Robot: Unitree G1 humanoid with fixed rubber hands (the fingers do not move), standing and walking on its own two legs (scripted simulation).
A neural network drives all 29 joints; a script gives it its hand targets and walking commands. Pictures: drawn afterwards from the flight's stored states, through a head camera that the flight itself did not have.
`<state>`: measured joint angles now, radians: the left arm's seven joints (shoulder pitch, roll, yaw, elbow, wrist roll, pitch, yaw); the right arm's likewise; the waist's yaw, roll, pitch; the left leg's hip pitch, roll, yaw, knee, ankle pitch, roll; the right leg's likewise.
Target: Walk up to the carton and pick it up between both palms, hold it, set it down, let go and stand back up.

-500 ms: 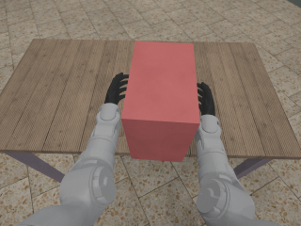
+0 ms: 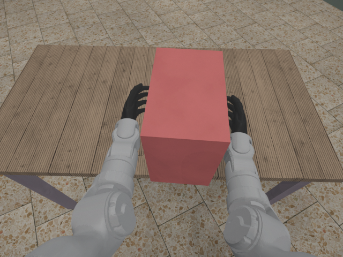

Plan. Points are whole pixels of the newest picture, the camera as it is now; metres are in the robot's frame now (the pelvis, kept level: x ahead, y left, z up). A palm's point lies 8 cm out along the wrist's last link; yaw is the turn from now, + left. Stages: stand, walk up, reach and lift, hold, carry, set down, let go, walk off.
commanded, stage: reach and lift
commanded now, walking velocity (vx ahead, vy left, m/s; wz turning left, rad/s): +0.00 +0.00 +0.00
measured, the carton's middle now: (184, 120) +0.45 -0.04 +0.01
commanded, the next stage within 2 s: none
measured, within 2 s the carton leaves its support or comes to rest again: leaves its support in 0.66 s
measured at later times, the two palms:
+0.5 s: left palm (131, 116) +0.43 +0.09 +0.06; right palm (237, 129) +0.39 -0.17 +0.04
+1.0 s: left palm (132, 114) +0.41 +0.08 +0.09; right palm (245, 131) +0.37 -0.17 +0.06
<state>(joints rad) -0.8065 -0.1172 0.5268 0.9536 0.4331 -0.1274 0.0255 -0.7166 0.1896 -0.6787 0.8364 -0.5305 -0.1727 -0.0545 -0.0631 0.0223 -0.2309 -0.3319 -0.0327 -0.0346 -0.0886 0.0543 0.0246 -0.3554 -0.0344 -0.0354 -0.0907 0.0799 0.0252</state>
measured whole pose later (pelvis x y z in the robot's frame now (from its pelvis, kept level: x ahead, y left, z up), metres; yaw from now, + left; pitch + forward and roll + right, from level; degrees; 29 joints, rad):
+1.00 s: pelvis -0.02 +0.00 +0.00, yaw +0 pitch +18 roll +0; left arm -0.85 -0.12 0.50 1.03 0.37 -0.16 0.06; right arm -0.68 0.14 -0.58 0.84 -0.45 -0.17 -0.10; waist -0.04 0.02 -0.24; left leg -0.30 -0.03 -0.02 -0.09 0.07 0.02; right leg -0.32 -0.03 -0.03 -0.09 0.10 0.02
